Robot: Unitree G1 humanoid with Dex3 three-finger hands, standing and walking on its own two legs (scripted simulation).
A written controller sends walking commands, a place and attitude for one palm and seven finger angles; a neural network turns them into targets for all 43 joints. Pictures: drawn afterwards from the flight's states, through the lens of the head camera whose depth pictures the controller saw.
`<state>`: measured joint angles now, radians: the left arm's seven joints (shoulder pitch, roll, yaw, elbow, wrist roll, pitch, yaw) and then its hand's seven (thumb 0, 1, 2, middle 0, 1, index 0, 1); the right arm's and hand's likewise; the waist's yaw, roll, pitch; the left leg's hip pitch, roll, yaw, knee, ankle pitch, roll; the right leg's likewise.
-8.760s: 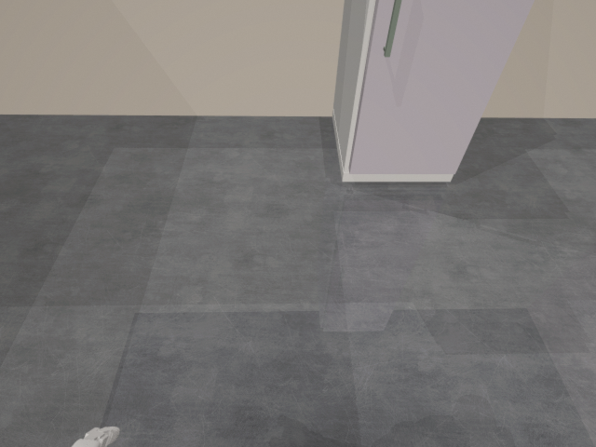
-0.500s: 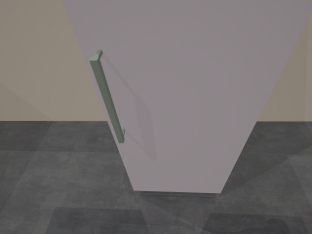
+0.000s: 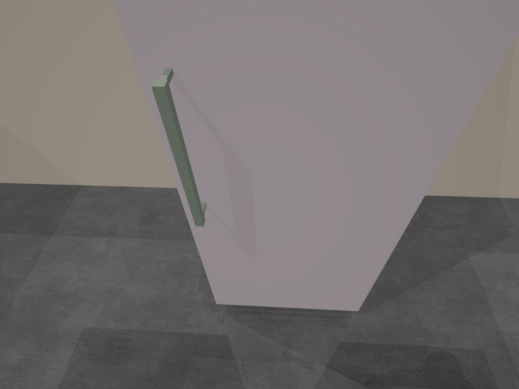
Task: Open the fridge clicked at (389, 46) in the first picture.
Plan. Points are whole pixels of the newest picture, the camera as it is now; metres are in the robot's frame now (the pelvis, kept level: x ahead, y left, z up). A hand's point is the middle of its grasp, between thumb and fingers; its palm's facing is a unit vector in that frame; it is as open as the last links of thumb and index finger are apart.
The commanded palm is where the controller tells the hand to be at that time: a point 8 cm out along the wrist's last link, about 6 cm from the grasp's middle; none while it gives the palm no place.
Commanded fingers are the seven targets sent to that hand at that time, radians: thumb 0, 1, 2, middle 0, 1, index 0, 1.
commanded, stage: look again from close up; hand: left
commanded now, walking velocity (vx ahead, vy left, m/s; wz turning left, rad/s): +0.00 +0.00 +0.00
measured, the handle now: (186, 161) +0.47 +0.17 +0.08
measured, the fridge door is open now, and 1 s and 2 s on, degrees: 0 0 0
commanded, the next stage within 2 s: raise the hand to about handle height in 0.50 s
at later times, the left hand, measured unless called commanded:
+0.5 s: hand out of the picture +0.00 +0.18 -0.17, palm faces +0.04 -0.98 -0.21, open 7.3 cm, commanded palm none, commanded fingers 0.00 0.90 0.90 -0.20 -0.30 -0.20 -0.30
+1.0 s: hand (148, 367) +0.16 +0.18 -0.04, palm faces -0.01 -1.00 +0.04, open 8.4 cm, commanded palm +0.13 +0.26 -0.04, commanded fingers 0.00 0.41 0.69 -0.23 -0.62 -0.23 -0.62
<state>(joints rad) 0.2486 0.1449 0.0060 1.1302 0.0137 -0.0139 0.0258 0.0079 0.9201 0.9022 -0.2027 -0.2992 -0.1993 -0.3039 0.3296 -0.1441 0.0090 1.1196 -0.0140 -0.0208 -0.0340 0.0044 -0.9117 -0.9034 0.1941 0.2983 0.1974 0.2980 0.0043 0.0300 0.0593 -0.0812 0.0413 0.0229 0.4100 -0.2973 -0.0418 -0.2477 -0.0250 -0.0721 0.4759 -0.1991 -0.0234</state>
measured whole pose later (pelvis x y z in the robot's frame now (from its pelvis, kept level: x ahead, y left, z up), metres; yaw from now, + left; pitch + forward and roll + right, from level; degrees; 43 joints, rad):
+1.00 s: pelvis -0.02 +0.02 -0.07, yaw +0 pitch +10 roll +1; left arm 0.46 0.16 0.11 0.09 -0.24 -0.48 -0.31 0.01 0.64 0.79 -0.22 -0.47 -0.22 -0.48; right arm 0.13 -0.31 -0.10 0.44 0.03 -0.25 -0.01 0.01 -0.91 -0.90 0.19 0.30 0.20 0.30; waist 0.01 -0.06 -0.12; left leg -0.64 0.02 0.03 1.03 -0.56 -0.02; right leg -0.79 -0.06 -0.03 1.02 -0.40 0.00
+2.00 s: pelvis +0.00 +0.03 -0.04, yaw +2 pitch +7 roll -2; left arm 0.14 0.37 0.38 0.16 -0.34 -0.19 -0.44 -0.01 -0.46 0.32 -0.30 -1.18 -0.30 -1.18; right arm 0.25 -0.26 0.06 0.54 0.04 -0.26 -0.08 0.01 -0.90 -0.90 0.20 0.30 0.20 0.30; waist 0.03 0.03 -0.07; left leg -0.48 0.03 -0.02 0.86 -0.50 0.00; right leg -0.58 -0.05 -0.09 0.79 -0.33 0.01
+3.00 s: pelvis -0.02 +0.03 -0.03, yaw +1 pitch +5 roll -1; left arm -0.07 0.39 0.41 0.38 -0.34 -0.18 -0.51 -0.01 -0.50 0.30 -0.30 -1.20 -0.30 -1.20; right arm 0.28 -0.28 0.06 0.58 0.04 -0.25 -0.10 0.01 -0.90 -0.90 0.20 0.30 0.20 0.30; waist 0.02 0.02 -0.04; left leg -0.42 0.02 0.00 0.78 -0.45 0.00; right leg -0.52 -0.06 -0.07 0.72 -0.28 0.01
